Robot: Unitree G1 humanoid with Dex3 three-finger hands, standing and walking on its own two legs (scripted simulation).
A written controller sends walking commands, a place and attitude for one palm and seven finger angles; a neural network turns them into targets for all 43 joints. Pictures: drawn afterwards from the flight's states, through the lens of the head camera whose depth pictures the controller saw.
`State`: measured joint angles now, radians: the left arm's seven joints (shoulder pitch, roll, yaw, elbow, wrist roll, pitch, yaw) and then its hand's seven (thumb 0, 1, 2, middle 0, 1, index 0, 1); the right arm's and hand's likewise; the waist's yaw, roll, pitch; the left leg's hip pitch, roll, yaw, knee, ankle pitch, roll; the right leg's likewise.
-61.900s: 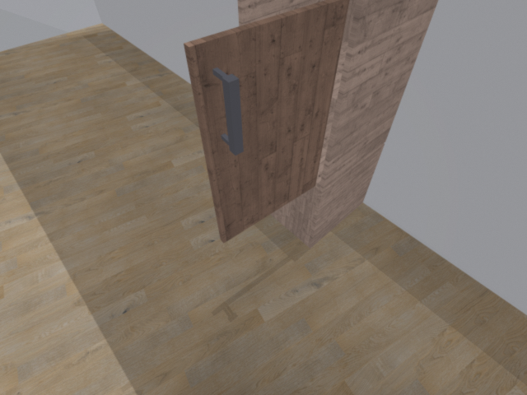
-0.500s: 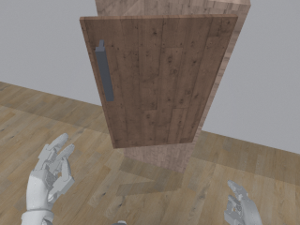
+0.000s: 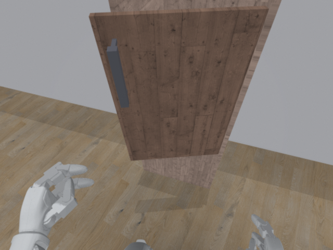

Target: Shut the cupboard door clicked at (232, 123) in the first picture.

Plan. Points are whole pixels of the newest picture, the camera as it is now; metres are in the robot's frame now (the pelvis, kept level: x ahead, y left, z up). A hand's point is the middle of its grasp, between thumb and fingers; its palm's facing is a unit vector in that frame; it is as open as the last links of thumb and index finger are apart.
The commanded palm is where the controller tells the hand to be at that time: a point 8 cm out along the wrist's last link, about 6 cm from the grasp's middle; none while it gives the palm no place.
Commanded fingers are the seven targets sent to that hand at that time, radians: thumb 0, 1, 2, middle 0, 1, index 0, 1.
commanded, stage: raise the hand and make a fist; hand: left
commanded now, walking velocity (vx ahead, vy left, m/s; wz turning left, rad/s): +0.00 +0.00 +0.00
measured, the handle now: (120, 75) +0.48 +0.15 +0.17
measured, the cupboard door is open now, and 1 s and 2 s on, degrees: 22 22 22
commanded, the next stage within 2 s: bring the fist close to the handle in 1.16 s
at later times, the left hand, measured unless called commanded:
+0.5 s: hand (55, 179) +0.22 +0.22 +0.14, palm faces +0.15 -0.99 -0.04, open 3.0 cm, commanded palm +0.19 +0.27 +0.14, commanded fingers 0.00 0.90 0.90 -1.30 -1.50 -1.30 -1.50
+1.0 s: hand (61, 161) +0.24 +0.20 +0.17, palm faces +0.15 -0.99 -0.02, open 3.1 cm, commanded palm +0.21 +0.25 +0.18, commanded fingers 0.00 0.90 0.90 -1.30 -1.50 -1.30 -1.50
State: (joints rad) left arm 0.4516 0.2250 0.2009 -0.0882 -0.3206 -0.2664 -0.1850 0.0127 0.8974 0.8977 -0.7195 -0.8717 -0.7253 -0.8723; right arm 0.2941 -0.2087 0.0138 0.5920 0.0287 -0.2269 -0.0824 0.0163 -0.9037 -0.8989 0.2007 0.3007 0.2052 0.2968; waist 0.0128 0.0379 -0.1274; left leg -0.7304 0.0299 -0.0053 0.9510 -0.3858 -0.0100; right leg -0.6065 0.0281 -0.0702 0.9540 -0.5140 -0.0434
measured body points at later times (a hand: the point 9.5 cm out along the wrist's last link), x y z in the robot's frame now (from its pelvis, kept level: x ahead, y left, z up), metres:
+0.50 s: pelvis +0.01 +0.02 +0.02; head +0.00 +0.02 +0.47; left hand +0.21 +0.27 +0.14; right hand +0.21 -0.17 -0.04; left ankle +0.05 +0.13 -0.68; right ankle -0.02 -0.09 -0.68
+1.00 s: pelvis +0.01 +0.01 +0.04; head -0.02 -0.01 +0.49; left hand +0.23 +0.26 +0.17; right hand +0.20 -0.21 -0.02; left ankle +0.05 +0.13 -0.68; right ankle -0.02 -0.09 -0.68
